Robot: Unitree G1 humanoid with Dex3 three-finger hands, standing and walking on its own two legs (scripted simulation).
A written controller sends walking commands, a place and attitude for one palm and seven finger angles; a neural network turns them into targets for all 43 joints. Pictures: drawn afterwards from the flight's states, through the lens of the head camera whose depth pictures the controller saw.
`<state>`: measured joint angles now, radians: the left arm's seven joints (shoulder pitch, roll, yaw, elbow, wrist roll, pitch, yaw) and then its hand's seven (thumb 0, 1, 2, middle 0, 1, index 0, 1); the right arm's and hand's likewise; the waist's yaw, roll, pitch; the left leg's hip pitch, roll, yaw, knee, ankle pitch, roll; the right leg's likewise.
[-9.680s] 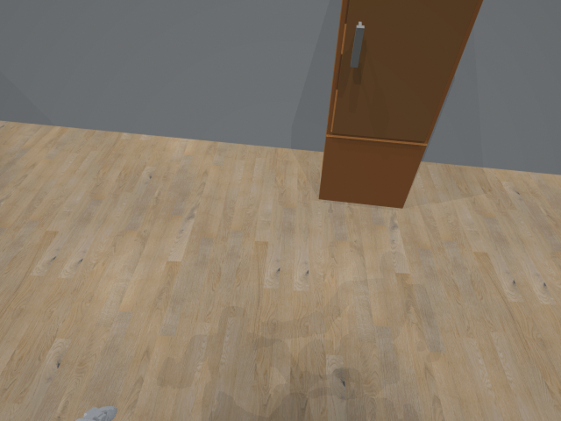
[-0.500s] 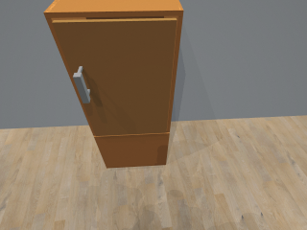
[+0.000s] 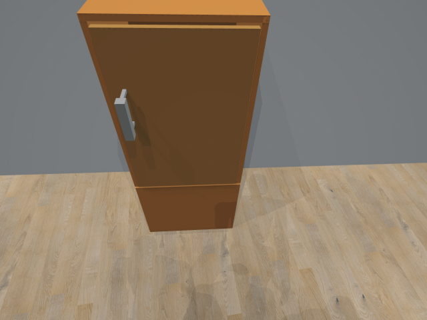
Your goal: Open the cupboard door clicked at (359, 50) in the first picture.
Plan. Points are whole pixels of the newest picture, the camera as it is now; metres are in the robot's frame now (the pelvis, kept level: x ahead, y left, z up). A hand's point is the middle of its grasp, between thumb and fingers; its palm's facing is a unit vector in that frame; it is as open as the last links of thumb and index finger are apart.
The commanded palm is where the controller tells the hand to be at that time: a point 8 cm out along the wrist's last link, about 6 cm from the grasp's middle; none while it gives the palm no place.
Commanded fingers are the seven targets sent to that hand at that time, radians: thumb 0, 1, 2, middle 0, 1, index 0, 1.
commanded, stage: come to a stop and stand still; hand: left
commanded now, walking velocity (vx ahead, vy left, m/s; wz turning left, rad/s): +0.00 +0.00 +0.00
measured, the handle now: (127, 115) +0.60 +0.28 +0.03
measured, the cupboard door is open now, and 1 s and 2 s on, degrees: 0 0 0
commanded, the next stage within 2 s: look again from close up in 0.48 s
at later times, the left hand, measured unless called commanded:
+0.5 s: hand out of the picture +0.01 +0.17 -0.18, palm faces +0.04 -0.98 -0.17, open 7.4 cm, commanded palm none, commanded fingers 0.00 0.90 0.90 -0.20 -0.30 -0.20 -0.30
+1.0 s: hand out of the picture +0.05 +0.20 -0.17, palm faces +0.01 -0.97 -0.24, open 7.4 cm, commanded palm none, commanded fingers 0.00 0.90 0.90 -0.20 -0.30 -0.20 -0.30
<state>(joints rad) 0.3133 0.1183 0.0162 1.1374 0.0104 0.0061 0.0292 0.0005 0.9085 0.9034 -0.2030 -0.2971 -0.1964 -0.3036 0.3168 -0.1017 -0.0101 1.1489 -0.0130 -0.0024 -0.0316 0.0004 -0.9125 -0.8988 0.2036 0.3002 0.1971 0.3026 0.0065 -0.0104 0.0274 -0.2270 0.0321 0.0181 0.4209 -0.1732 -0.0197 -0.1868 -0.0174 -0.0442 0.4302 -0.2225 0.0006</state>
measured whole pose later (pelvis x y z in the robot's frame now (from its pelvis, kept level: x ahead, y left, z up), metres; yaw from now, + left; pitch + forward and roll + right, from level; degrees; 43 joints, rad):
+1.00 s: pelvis +0.03 +0.02 -0.01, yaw -1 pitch -1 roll +1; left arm 0.28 0.17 0.00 1.08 0.01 -0.01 0.03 0.00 0.91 0.90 -0.20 -0.30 -0.20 -0.30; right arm 0.28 -0.18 0.01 1.07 -0.02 -0.02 -0.02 0.01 -0.93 -0.90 0.20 0.30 0.20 0.30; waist 0.00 0.02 0.01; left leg -0.23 0.00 0.05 0.51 -0.27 0.01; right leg -0.20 -0.05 -0.02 0.53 -0.32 0.03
